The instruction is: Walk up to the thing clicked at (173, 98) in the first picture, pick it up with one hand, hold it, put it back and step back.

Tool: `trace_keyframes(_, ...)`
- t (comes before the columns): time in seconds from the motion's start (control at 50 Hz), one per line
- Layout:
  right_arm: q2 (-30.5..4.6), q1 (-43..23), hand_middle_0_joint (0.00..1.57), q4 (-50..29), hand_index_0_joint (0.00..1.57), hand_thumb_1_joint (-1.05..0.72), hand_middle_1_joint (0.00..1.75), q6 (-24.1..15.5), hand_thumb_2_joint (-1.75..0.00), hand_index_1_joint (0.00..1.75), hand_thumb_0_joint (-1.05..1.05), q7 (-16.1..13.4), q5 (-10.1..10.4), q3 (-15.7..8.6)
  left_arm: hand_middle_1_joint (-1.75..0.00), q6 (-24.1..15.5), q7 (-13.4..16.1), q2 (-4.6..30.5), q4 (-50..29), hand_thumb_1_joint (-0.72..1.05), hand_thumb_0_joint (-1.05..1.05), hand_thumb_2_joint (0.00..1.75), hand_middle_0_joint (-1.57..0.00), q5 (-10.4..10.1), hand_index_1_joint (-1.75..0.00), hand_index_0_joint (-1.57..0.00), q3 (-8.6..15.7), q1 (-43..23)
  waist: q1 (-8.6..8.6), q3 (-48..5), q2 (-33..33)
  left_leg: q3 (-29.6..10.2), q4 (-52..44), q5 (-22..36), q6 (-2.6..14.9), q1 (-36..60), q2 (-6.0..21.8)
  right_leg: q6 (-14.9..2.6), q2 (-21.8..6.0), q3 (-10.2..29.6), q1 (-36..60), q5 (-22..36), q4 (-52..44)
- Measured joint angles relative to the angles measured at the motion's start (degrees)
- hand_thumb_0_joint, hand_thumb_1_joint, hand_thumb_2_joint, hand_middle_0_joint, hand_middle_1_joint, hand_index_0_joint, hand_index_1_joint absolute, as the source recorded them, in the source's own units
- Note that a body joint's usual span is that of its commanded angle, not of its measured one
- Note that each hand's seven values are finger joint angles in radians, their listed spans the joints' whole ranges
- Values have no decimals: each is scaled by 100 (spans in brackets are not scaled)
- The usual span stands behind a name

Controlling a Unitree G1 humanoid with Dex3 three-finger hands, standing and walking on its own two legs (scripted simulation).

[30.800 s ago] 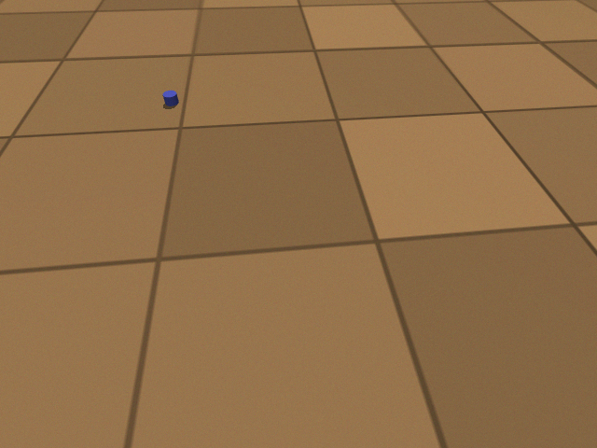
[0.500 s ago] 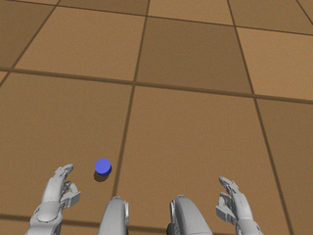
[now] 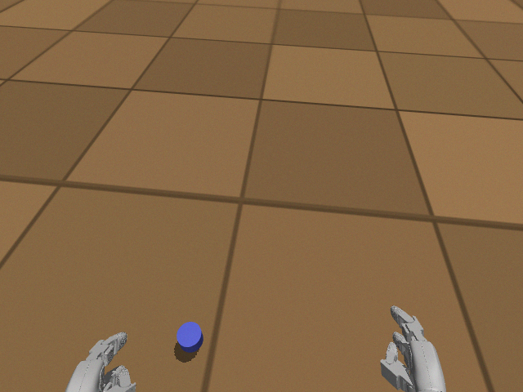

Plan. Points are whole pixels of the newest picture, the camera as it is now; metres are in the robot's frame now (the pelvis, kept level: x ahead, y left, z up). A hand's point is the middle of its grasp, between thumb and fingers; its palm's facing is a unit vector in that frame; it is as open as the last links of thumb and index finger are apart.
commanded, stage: home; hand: left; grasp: from above
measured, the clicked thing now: (190, 337) +0.44 +0.21 -0.69
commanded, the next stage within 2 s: stand in 1.86 s
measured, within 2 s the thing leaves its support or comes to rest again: neither
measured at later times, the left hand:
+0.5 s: hand (134, 389) +0.16 +0.18 -0.05, palm faces +0.04 -0.98 -0.21, open 7.4 cm
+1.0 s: hand out of the picture +0.16 +0.17 -0.05, palm faces +0.04 -0.98 -0.20, open 7.4 cm
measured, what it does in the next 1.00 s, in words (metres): stands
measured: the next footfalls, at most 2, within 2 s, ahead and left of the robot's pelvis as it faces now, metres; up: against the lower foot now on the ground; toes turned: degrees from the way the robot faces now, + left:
none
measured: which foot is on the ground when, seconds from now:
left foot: down 0.00-1.00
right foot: down 0.00-1.00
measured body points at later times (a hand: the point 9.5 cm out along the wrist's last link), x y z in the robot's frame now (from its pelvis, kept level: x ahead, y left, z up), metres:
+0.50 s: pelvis +0.00 +0.00 +0.00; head +0.01 +0.00 +0.45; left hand +0.16 +0.23 -0.03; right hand +0.15 -0.24 -0.07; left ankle +0.02 +0.12 -0.68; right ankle +0.00 -0.14 -0.68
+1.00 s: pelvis -0.01 +0.00 +0.00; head +0.01 +0.00 +0.45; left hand +0.15 +0.23 -0.03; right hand +0.15 -0.25 -0.06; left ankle +0.02 +0.12 -0.68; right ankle +0.00 -0.14 -0.68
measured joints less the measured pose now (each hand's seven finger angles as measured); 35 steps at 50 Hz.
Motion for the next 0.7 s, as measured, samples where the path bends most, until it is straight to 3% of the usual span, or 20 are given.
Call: trace_keyframes(0.7,12,40,21,196,21,-90,30,-125,-90,30,1,18,-34,17,-30,-37,-28,24,81,90,1,90,-20,31,-30,-20,-32,-103,17,123,-23,29,13,7,-17,44,18,-14,19,37,13,6,44)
